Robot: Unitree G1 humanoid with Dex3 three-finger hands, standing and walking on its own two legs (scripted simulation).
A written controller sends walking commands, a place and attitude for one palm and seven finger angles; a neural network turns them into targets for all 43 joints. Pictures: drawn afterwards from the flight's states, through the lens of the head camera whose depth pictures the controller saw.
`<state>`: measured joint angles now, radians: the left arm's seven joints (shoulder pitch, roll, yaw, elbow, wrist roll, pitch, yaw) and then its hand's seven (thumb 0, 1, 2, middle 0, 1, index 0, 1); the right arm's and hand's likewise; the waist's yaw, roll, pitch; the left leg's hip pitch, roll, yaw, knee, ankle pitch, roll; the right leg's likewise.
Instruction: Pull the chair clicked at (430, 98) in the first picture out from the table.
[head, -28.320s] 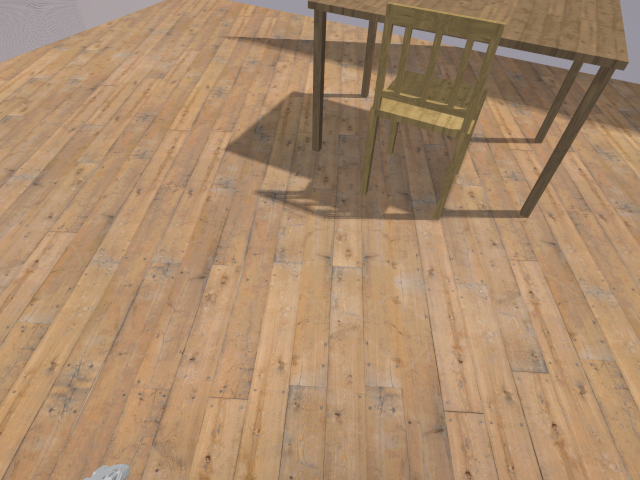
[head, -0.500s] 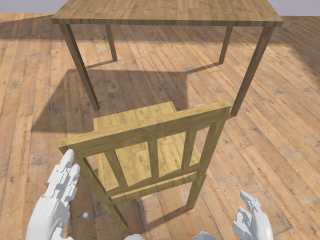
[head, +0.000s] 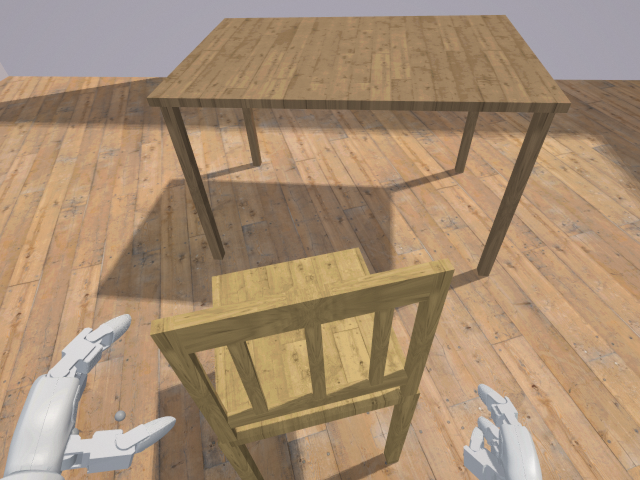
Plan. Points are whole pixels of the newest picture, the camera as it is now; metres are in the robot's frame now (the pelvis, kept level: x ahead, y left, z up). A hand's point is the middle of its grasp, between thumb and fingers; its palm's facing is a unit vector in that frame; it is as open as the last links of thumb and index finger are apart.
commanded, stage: draw the hand back to the body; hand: left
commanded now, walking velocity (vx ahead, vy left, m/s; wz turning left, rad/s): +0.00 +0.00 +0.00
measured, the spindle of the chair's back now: (316, 362) +0.32 +0.05 -0.09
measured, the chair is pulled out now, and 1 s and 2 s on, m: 0.58 0.58 0.58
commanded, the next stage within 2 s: step back with the hand held close in 0.66 s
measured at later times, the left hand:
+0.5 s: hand (69, 311) +0.22 +0.26 +0.18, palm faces +0.46 -0.78 -0.43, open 7.7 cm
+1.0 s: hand (62, 319) +0.21 +0.28 +0.17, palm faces +0.37 -0.80 -0.47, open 7.4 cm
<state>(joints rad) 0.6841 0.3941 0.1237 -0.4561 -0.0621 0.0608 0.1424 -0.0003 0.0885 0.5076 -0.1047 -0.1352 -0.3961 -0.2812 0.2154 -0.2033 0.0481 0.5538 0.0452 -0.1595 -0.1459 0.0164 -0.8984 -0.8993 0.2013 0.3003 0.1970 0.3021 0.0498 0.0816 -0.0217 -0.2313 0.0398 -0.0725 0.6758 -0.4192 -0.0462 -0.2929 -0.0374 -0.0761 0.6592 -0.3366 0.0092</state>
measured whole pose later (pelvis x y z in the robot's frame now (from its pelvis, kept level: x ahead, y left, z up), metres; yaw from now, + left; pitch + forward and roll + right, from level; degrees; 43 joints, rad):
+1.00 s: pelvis -0.01 +0.02 +0.02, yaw -2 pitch -1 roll -1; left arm 0.49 0.37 0.38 -0.43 -0.05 -0.11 0.13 0.02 0.89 0.90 -0.21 -0.30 -0.21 -0.30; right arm 0.12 -0.22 0.01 0.59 0.01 -0.06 -0.06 0.02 -0.90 -0.90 0.20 0.30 0.20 0.30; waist 0.02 0.05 0.07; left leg -0.15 0.02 -0.02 0.45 -0.29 -0.01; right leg -0.21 -0.05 -0.03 0.42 -0.19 0.04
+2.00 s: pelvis -0.11 +0.02 +0.00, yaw +2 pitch +3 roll -1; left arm 0.51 0.42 0.42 -0.58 -0.03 -0.19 0.17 0.02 0.89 0.90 -0.22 -0.30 -0.21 -0.30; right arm 0.16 -0.21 -0.01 0.64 0.00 -0.08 -0.08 0.02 -0.90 -0.90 0.20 0.30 0.20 0.30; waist -0.01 -0.03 0.03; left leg -0.39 0.01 0.01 0.65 -0.32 0.01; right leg -0.50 -0.05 -0.03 0.59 -0.17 0.03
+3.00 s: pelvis -0.25 -0.02 +0.01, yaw +1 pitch -2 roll -2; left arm 0.51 0.41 0.44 -0.42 -0.04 -0.21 0.17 0.01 0.89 0.90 -0.22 -0.30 -0.21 -0.30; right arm 0.24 -0.17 0.01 0.65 0.03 -0.09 -0.05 0.01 -0.90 -0.90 0.20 0.30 0.20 0.30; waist 0.02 0.04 -0.03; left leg -0.19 0.05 0.04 0.61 -0.40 0.02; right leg -0.27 -0.02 -0.08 0.52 -0.23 0.01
